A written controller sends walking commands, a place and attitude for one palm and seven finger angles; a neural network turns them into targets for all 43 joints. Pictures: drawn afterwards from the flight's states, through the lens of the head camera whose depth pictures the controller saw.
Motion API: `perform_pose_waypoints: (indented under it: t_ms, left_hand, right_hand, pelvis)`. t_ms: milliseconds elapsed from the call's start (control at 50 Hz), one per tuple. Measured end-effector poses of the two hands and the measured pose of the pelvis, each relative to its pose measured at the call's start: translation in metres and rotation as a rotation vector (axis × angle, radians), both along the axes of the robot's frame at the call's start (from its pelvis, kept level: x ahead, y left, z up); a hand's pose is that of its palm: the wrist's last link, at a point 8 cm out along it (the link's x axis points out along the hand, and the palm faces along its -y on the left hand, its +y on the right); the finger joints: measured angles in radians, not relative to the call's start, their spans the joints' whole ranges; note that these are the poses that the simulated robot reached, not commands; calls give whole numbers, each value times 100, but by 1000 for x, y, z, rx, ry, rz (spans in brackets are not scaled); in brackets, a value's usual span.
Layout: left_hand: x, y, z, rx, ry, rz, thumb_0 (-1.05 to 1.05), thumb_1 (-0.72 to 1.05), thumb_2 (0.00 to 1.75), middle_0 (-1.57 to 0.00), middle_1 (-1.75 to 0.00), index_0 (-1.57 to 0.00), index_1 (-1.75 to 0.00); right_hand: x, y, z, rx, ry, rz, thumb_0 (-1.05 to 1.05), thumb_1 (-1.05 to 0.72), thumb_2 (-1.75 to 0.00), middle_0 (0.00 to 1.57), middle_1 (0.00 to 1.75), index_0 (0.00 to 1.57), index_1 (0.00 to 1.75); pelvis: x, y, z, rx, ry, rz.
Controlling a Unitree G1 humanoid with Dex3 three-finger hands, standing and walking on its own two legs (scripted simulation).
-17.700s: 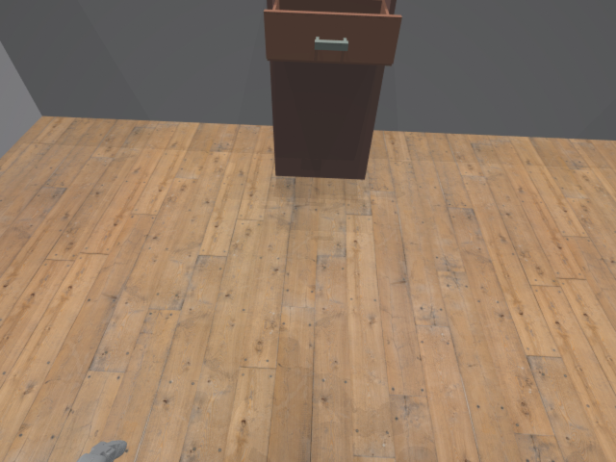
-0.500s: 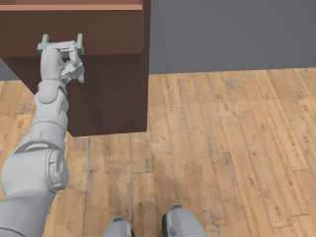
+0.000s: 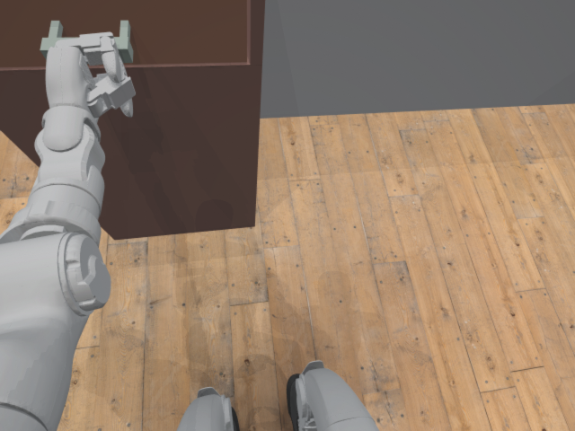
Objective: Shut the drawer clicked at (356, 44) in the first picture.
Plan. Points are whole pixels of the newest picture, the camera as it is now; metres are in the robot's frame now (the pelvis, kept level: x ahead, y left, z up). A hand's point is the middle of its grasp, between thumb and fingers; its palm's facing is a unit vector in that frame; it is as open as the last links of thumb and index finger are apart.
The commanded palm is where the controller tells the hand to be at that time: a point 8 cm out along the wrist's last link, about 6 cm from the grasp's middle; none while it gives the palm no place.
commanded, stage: push the drawer shut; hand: left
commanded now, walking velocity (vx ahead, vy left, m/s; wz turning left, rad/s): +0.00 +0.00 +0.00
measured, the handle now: (90, 39) +0.64 +0.18 +0.08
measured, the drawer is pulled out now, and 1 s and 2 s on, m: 0.00 0.00 0.00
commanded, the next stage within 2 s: pull the fist back off the drawer in 0.24 s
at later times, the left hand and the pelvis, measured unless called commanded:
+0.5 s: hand (119, 79) +0.56 +0.14 +0.09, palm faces +0.00 -1.00 -0.06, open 3.1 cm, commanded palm +0.57 +0.17 +0.09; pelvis -0.03 +0.00 -0.01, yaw +1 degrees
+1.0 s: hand (124, 87) +0.55 +0.13 +0.09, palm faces +0.01 -1.00 -0.03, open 3.2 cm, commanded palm +0.52 +0.18 +0.09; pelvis +0.00 +0.01 +0.00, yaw -2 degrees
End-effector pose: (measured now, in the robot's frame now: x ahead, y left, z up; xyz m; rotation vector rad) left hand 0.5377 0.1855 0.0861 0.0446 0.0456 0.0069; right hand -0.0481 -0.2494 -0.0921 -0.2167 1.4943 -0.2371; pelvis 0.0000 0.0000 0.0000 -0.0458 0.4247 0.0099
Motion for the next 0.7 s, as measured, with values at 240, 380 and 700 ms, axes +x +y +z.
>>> perform_pose_waypoints:
  t_ms: [240,380,700]
  left_hand:
    - [3,6,1,9,4,2,-2,71,97,-140,-160,-139,-160]
    - [4,7,3,12,12,0,1,69,98,-140,-160,-139,-160]
    - [2,4,4,6,4,1,3,74,96,-140,-160,-139,-160]
  right_hand:
    - [-17,-1,0,-30,10,23,0,-90,-90,20,30,20,30]
    - [-33,1,-1,-41,12,20,0,-90,-90,20,30,20,30]
    - [-53,12,0,-9,35,7,0,-90,-90,20,30,20,30]
  pelvis:
    - [-17,0,-8,-16,21,23]
    - [-27,2,-12,-20,32,22]
    - [-32,5,-14,-20,32,11]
